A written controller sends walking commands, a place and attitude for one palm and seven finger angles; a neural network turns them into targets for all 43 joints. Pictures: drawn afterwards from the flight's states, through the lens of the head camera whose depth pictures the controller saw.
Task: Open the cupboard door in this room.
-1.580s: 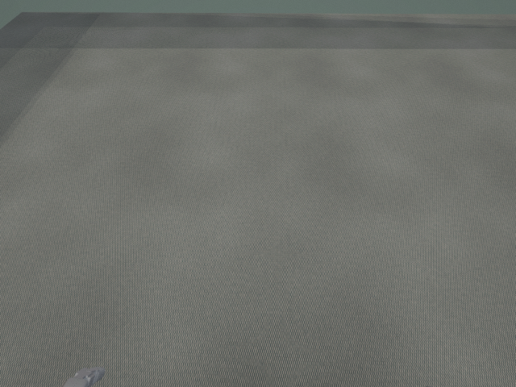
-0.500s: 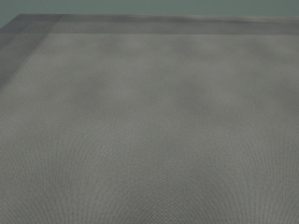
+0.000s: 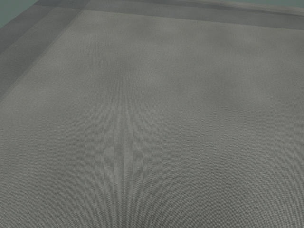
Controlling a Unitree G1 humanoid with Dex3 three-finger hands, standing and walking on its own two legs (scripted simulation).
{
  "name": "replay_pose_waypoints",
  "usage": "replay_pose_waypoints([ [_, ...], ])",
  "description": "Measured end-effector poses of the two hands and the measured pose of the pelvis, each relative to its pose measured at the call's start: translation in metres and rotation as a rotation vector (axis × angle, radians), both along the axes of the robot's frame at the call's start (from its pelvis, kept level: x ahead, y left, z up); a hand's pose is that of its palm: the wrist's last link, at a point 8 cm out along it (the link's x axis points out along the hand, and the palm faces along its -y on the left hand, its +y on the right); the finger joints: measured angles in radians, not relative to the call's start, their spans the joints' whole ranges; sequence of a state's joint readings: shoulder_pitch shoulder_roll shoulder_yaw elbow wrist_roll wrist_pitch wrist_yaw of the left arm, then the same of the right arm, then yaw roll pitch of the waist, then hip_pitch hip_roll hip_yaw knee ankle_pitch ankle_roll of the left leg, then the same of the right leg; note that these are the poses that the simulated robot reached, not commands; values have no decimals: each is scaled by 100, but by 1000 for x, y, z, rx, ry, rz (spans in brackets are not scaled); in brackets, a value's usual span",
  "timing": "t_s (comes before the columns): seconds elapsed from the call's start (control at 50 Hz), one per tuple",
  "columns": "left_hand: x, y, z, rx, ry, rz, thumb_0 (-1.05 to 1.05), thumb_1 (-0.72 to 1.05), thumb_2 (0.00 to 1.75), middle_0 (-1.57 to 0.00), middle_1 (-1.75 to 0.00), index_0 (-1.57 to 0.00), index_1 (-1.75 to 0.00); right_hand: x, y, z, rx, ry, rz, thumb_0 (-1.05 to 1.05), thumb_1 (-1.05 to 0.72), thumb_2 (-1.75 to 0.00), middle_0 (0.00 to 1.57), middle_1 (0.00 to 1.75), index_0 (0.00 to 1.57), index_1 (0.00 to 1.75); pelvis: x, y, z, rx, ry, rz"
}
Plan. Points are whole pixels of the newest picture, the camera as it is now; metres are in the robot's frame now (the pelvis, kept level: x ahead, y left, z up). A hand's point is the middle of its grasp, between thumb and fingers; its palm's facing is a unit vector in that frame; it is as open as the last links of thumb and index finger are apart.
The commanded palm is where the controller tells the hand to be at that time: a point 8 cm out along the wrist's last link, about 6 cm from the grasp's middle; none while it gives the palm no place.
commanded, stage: turn or walk to find it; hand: left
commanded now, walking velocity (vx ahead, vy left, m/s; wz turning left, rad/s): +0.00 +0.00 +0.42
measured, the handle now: out of the picture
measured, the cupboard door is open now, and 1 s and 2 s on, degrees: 0 0 0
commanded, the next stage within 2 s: none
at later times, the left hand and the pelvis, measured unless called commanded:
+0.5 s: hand out of the picture -0.05 +0.24 -0.19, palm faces +0.25 -0.94 -0.24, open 7.4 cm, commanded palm none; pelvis -0.03 +0.02 -0.01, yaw +13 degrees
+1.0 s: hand out of the picture -0.05 +0.20 -0.15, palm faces +0.42 -0.87 -0.27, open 7.4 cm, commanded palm none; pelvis -0.04 -0.01 +0.00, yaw +26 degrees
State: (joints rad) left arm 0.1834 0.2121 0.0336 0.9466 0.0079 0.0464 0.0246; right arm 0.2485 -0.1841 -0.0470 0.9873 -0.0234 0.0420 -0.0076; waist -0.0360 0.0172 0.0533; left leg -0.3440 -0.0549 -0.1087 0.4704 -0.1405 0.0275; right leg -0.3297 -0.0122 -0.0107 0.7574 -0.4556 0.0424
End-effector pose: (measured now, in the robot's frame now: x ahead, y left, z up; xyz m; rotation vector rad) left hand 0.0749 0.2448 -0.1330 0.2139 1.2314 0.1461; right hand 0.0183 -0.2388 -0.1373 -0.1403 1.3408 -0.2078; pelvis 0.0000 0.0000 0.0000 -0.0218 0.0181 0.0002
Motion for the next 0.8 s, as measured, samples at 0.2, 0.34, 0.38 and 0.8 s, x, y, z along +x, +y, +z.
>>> replay_pose_waypoints([
  [0.2, -57, -11, 10, 42, -18, 102, 0, 90, 90, -20, -30, -20, -30, 29, -36, -3, -11, -49, 93, 1, -91, -90, 20, 30, 20, 30, -16, -16, -1, 30, -19, 95],
  [0.34, -97, 0, -2, 9, 15, 186, 0, 90, 90, -20, -30, -21, -30, 60, -21, 7, -47, -61, 203, 1, -91, -90, 20, 30, 20, 30, -22, -4, -3, 41, -18, 172],
  [0.38, -111, 8, -11, -4, 34, 216, 0, 90, 90, -20, -30, -21, -30, 72, -9, 8, -57, -79, 243, 1, -91, -90, 20, 30, 20, 30, -25, 4, -7, 35, -14, 194],
  [0.8, -117, 28, 10, 44, -63, 357, 0, 91, 90, -20, -30, -20, -30, 76, 38, -6, 35, -83, 384, 1, -90, -89, 20, 30, 21, 30, -38, 6, -3, 32, -11, 348],
])
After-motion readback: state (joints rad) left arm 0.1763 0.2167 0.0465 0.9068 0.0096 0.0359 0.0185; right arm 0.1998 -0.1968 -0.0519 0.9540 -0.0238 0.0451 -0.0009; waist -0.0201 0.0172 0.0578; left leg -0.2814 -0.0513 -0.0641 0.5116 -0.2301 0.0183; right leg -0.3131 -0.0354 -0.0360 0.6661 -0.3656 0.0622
